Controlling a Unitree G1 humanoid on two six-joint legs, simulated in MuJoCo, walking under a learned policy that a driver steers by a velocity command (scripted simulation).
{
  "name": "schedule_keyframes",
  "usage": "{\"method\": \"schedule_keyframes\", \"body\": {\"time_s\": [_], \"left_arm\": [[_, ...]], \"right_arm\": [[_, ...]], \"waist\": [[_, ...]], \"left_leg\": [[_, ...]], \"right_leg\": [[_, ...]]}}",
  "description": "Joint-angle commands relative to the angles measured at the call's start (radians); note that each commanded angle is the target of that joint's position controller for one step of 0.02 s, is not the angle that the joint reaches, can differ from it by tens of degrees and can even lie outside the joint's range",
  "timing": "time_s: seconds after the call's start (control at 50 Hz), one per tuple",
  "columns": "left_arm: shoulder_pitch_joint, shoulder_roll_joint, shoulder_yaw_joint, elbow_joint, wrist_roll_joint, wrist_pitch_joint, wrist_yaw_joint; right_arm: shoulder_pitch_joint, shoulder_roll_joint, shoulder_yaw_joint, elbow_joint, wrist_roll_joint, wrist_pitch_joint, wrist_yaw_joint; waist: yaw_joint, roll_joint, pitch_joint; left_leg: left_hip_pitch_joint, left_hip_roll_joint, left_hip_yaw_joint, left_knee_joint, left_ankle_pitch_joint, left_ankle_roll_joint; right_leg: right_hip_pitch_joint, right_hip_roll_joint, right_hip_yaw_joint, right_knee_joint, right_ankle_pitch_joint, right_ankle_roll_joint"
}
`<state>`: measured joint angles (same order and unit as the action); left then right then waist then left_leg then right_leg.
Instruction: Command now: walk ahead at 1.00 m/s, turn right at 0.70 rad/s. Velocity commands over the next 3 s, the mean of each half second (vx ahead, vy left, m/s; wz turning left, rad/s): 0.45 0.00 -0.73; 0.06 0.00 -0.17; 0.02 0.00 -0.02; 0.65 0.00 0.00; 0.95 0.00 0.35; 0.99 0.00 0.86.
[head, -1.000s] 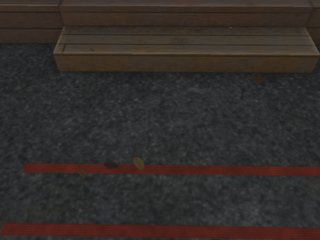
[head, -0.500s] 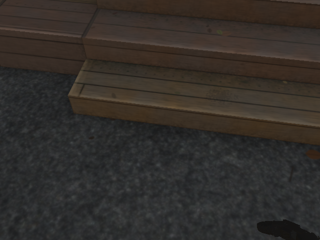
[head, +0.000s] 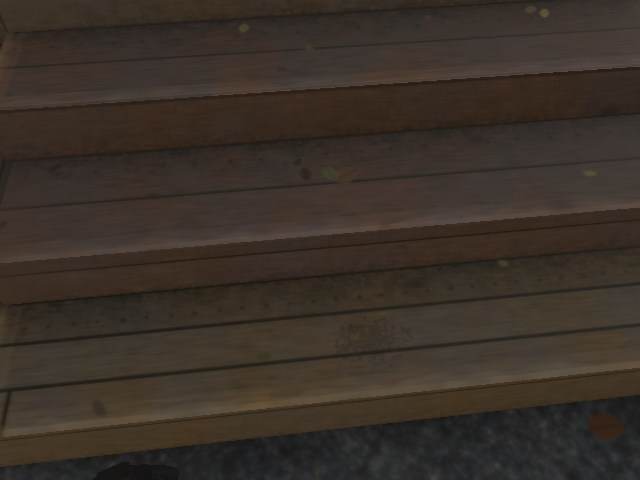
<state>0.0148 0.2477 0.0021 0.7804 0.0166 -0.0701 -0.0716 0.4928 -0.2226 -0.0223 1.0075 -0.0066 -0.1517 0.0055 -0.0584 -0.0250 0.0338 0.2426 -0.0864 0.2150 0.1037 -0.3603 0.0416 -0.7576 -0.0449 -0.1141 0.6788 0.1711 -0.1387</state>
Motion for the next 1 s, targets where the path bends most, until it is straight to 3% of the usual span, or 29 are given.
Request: {"method": "schedule_keyframes", "body": {"time_s": [0.02,0.06,0.08,0.1,0.12,0.14,0.18,0.2,0.24,0.28,0.32,0.38,0.42,0.48,0.54,0.6,0.64,0.66,0.7,0.72,0.74,0.76,0.78,0.8,0.82,0.84,0.86,0.94,1.0], "left_arm": [[0.045,0.088,0.015,-0.024,0.008,-0.011,0.004],[0.411,0.158,0.049,0.079,0.02,-0.018,0.014],[0.533,0.179,0.072,0.112,0.018,-0.016,0.035],[0.483,0.268,0.1,0.11,0.013,-0.006,0.054],[0.488,0.352,0.129,0.098,0.027,0.001,0.052],[0.398,0.323,0.137,0.04,0.011,0.014,0.064],[0.272,0.202,0.105,0.028,-0.017,0.026,0.073],[0.26,0.175,0.094,0.014,-0.022,0.021,0.074],[0.256,0.19,0.092,0.013,-0.021,0.01,0.065],[0.267,0.232,0.108,0.007,-0.007,0.009,0.063],[0.269,0.217,0.111,-0.007,-0.004,0.025,0.074],[0.346,0.186,0.106,-0.009,-0.005,0.046,0.095],[0.48,0.19,0.108,0.019,0.005,0.055,0.126],[0.619,0.207,0.113,0.037,0.031,0.055,0.152],[0.645,0.239,0.111,0.041,0.036,0.032,0.163],[0.543,0.212,0.085,0.052,0.012,0.016,0.154],[0.486,0.195,0.072,0.061,-0.009,0.034,0.159],[0.383,0.222,0.074,0.026,-0.026,0.049,0.144],[0.327,0.3,0.1,0.021,-0.051,0.041,0.113],[0.293,0.306,0.11,0.036,-0.07,0.022,0.102],[0.305,0.246,0.105,0.044,-0.075,0.008,0.093],[0.441,0.11,0.079,0.02,-0.049,0.022,0.074],[0.534,0.145,0.085,0.07,-0.06,0.025,0.056],[0.469,0.143,0.08,0.058,-0.061,0.053,0.06],[0.427,0.087,0.06,0.039,-0.043,0.089,0.079],[0.397,0.085,0.053,0.024,-0.029,0.11,0.099],[0.367,0.095,0.053,0.011,-0.023,0.127,0.109],[0.336,0.067,0.038,-0.04,-0.021,0.098,0.116],[0.305,0.058,0.033,-0.056,-0.02,0.077,0.121]], "right_arm": [[-0.027,-0.204,-0.033,-0.071,-0.006,0.008,-0.047],[-0.098,-0.249,-0.049,-0.101,-0.02,0.039,-0.064],[-0.144,-0.254,-0.057,-0.109,-0.018,0.044,-0.054],[-0.125,-0.121,-0.032,-0.171,-0.029,0.025,-0.036],[-0.096,-0.112,-0.015,-0.238,0.024,0.023,-0.042],[-0.139,-0.14,-0.004,-0.255,0.008,0.019,-0.044],[-0.219,-0.135,-0.003,-0.274,-0.028,0.032,-0.037],[-0.23,-0.137,-0.002,-0.282,-0.052,0.059,-0.037],[-0.237,-0.122,0.006,-0.312,-0.062,0.103,-0.038],[-0.273,-0.106,0.014,-0.347,-0.049,0.113,-0.034],[-0.266,-0.091,0.021,-0.352,-0.033,0.122,-0.037],[-0.339,-0.133,0.007,-0.391,-0.051,0.132,-0.054],[-0.481,-0.134,0.011,-0.423,-0.048,0.125,-0.058],[-0.618,-0.107,0.018,-0.484,-0.036,0.112,-0.049],[-0.744,-0.083,0.019,-0.574,-0.036,0.125,-0.06],[-0.768,-0.056,0.04,-0.648,-0.052,0.148,-0.063],[-0.708,0.016,0.072,-0.699,-0.053,0.176,-0.046],[-0.588,0.002,0.075,-0.674,-0.035,0.195,-0.032],[-0.285,-0.048,0.026,-0.543,-0.02,0.211,-0.041],[-0.028,-0.087,-0.004,-0.449,-0.019,0.206,-0.043],[0.069,-0.176,-0.035,-0.392,-0.046,0.188,-0.045],[0.014,-0.262,-0.036,-0.373,-0.038,0.191,-0.063],[-0.274,-0.218,-0.021,-0.492,-0.079,0.137,-0.046],[-0.411,-0.126,0.0,-0.512,-0.047,0.116,-0.032],[-0.461,-0.056,0.017,-0.485,-0.019,0.108,-0.022],[-0.471,-0.029,0.017,-0.459,-0.005,0.101,-0.024],[-0.446,-0.032,0.011,-0.422,-0.003,0.096,-0.029],[-0.289,-0.043,0.003,-0.335,0.003,0.059,-0.052],[-0.228,-0.046,0.0,-0.313,0.007,0.063,-0.058]], "waist": [[0.107,0.123,-0.006],[0.267,0.131,-0.173],[0.326,0.093,-0.198],[0.187,-0.199,-0.2],[0.182,-0.155,-0.448],[0.161,0.046,-0.436],[0.058,0.164,-0.111],[0.041,0.188,-0.062],[0.005,0.161,-0.042],[0.009,0.105,-0.092],[0.021,0.004,-0.179],[0.082,-0.024,-0.215],[0.174,-0.013,-0.142],[0.257,-0.067,-0.124],[0.26,-0.067,-0.026],[0.163,-0.017,0.058],[0.097,0.04,-0.014],[0.036,0.089,-0.078],[-0.068,-0.074,-0.28],[-0.182,-0.078,-0.353],[-0.216,0.169,-0.368],[-0.081,0.515,-0.47],[0.042,0.476,-0.437],[0.068,0.332,-0.265],[0.108,0.195,-0.129],[0.121,0.1,-0.064],[0.121,0.085,-0.024],[0.099,0.074,-0.068],[0.082,0.069,-0.099]], "left_leg": [[-0.134,0.255,0.033,0.207,1.418,-0.057],[-0.208,0.277,0.01,0.722,1.462,-0.059],[-0.333,0.207,0.02,1.09,1.046,-0.067],[-0.773,0.029,-0.028,1.481,-0.164,-0.097],[-1.022,0.006,-0.229,1.73,-0.197,-0.115],[-1.019,0.072,-0.302,1.64,-0.09,-0.084],[-0.961,0.14,-0.287,1.414,-0.045,-0.085],[-0.903,0.155,-0.283,1.344,-0.048,-0.096],[-0.792,0.173,-0.269,1.142,-0.058,-0.111],[-0.745,0.141,-0.229,0.994,0.013,-0.112],[-0.731,0.115,-0.212,0.937,0.127,-0.102],[-0.934,0.15,-0.263,1.042,0.088,-0.081],[-1.196,0.144,-0.224,1.127,0.035,-0.075],[-1.501,0.126,-0.222,1.423,-0.165,-0.062],[-1.793,0.093,-0.311,1.882,-0.501,-0.028],[-1.717,0.105,-0.346,1.812,-0.559,0.018],[-1.358,0.123,-0.281,1.543,-0.356,0.032],[-0.976,0.111,-0.172,1.271,-0.138,0.038],[-0.47,0.027,-0.129,1.16,-0.028,0.041],[-0.291,0.033,-0.186,1.016,0.107,0.061],[-0.197,0.152,-0.44,0.724,0.427,0.142],[-0.316,0.442,-0.97,0.435,1.037,0.253],[-0.454,0.436,-1.188,0.339,0.626,0.315],[-0.613,0.4,-1.069,0.329,0.322,0.274],[-0.727,0.339,-0.927,0.334,0.11,0.208],[-0.81,0.301,-0.819,0.352,-0.041,0.162],[-0.883,0.275,-0.75,0.347,-0.095,0.145],[-0.739,0.242,-0.579,0.288,0.054,0.169],[-0.574,0.242,-0.526,0.25,0.086,0.167]], "right_leg": [[0.307,0.14,-0.11,-0.071,-0.039,-0.034],[0.649,0.19,-0.059,-0.108,-0.081,-0.079],[0.783,0.12,0.039,-0.186,-0.046,-0.124],[1.082,-0.104,0.306,-0.001,0.658,-0.192],[1.307,-0.264,0.654,-0.099,0.718,-0.422],[1.203,-0.256,0.709,-0.224,0.406,-0.381],[0.77,-0.166,0.583,-0.356,0.313,-0.28],[0.651,-0.137,0.534,-0.365,0.415,-0.25],[0.477,-0.061,0.441,-0.366,0.518,-0.204],[0.457,0.012,0.389,-0.316,0.648,-0.15],[0.515,0.054,0.342,-0.25,0.673,-0.074],[0.727,-0.023,0.46,-0.189,0.632,-0.04],[0.97,-0.043,0.515,-0.167,0.655,-0.039],[1.22,-0.147,0.632,-0.118,0.751,-0.13],[1.225,-0.252,0.69,-0.173,0.69,-0.185],[0.944,-0.196,0.576,-0.308,0.289,-0.06],[0.713,-0.136,0.515,-0.44,0.241,-0.011],[0.521,-0.091,0.422,-0.53,0.291,-0.009],[0.472,-0.037,0.336,-0.315,0.888,0.029],[0.481,-0.04,0.336,-0.095,0.986,0.073],[0.41,0.103,0.327,0.31,0.146,0.135],[0.386,0.345,0.418,0.666,-0.664,0.185],[0.329,0.302,0.543,0.882,-0.714,0.182],[0.267,0.25,0.421,0.912,-0.707,0.188],[0.216,0.196,0.319,0.871,-0.688,0.19],[0.188,0.155,0.288,0.838,-0.63,0.175],[0.201,0.131,0.262,0.892,-0.594,0.161],[0.078,0.136,0.314,0.935,-0.397,0.104],[-0.031,0.135,0.351,0.892,-0.327,0.115]]}}
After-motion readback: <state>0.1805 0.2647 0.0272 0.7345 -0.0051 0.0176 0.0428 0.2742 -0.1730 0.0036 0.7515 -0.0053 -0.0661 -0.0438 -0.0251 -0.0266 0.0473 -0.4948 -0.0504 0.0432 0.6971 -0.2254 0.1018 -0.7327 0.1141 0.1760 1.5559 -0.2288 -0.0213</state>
